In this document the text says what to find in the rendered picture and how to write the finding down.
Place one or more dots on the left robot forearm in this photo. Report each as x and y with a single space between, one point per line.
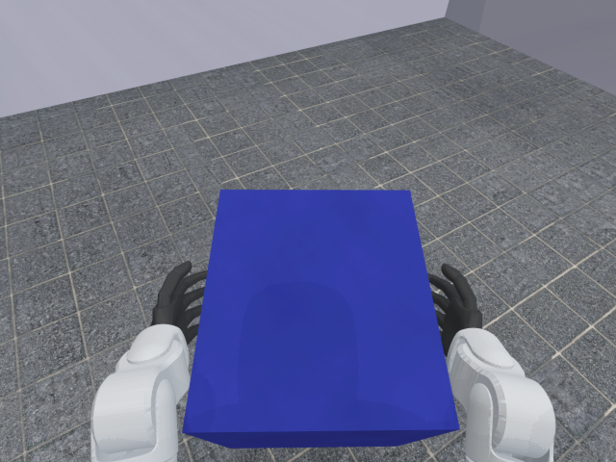
133 415

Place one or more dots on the carton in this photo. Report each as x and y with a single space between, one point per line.
317 327

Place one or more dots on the right robot forearm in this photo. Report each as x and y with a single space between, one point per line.
510 417

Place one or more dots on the robot right hand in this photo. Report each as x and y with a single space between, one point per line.
460 305

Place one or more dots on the robot left hand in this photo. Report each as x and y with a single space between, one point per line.
172 300

